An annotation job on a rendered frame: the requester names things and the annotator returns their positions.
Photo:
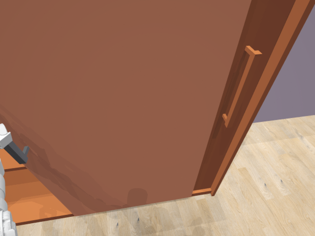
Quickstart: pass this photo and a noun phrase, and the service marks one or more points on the robot left hand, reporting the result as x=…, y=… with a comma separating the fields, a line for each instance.
x=5, y=137

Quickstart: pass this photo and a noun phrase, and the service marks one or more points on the wardrobe door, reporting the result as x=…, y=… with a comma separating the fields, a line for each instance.
x=263, y=25
x=116, y=99

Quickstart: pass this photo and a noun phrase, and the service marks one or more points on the handle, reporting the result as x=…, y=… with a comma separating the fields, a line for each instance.
x=16, y=153
x=243, y=87

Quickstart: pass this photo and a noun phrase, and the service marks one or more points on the left robot upper arm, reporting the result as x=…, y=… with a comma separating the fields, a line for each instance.
x=7, y=226

